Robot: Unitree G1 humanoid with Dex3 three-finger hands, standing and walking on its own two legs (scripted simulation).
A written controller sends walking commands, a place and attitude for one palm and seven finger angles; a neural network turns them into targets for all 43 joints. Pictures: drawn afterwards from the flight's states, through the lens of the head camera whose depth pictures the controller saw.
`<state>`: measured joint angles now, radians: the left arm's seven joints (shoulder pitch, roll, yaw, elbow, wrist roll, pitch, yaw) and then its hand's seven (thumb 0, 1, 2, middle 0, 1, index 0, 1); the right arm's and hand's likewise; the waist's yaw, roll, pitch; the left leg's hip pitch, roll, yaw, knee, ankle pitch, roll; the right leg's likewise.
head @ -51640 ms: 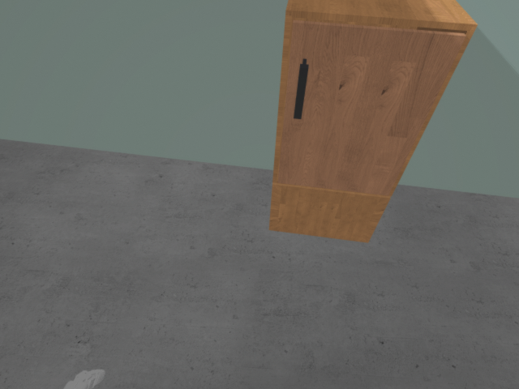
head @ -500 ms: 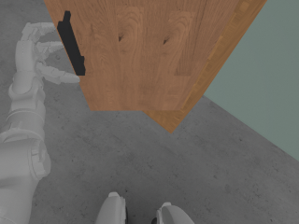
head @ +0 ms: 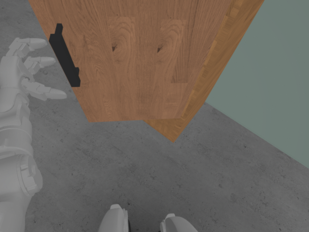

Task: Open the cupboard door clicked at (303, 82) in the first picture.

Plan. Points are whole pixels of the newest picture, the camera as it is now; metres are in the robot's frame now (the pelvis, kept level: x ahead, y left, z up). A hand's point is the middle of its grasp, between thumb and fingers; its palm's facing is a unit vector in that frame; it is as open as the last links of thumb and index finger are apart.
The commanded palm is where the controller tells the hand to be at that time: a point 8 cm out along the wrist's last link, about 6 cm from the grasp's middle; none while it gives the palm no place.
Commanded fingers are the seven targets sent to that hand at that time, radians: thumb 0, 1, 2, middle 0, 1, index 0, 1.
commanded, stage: move the hooked fingers beside the handle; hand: left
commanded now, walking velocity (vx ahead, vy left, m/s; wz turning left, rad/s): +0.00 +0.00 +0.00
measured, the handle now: (68, 57) +0.54 +0.20 +0.08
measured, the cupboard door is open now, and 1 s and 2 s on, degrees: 43 43 43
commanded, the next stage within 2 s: slide the fingers in behind the handle in 1.56 s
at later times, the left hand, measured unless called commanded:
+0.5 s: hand (34, 72) +0.49 +0.26 +0.09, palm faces +0.08 -1.00 +0.00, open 14.0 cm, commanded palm +0.47 +0.30 +0.08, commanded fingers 0.00 -0.50 0.30 -0.30 -1.20 -0.30 -1.20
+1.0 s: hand (36, 74) +0.49 +0.27 +0.08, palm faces +0.04 -1.00 +0.01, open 14.0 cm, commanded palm +0.48 +0.30 +0.08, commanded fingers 0.00 -0.50 0.30 -0.30 -1.20 -0.30 -1.20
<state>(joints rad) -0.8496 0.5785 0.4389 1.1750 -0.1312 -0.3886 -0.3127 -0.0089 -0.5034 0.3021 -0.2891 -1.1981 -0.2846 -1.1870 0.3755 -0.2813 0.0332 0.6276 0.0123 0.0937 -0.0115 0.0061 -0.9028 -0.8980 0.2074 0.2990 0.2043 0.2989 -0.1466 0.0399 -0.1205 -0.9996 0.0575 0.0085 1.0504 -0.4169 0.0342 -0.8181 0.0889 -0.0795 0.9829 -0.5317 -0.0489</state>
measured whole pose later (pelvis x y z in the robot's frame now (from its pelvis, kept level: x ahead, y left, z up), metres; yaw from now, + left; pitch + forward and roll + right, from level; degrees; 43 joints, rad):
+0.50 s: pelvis -0.01 +0.01 -0.01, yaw -1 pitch +22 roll -5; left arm -0.90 0.66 0.48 1.22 -0.13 -0.39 -0.36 -0.01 -0.50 0.30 -0.30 -1.20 -0.30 -1.19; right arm 0.39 -0.29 0.04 0.64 0.01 0.08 -0.04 0.01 -0.90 -0.90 0.21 0.30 0.21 0.30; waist -0.17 0.04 -0.11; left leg -1.06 0.07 0.00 1.08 -0.40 0.04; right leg -0.87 0.10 -0.08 1.00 -0.51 -0.04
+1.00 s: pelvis -0.01 +0.03 +0.00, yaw -1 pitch +22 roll -6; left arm -0.91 0.62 0.43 1.21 -0.12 -0.35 -0.34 -0.01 -0.50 0.30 -0.30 -1.20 -0.30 -1.19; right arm 0.39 -0.28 0.05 0.63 0.00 0.09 -0.03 0.01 -0.90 -0.90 0.21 0.30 0.21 0.30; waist -0.16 0.04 -0.11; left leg -1.05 0.05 0.01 1.06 -0.41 0.07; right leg -0.85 0.08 -0.07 0.98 -0.51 -0.02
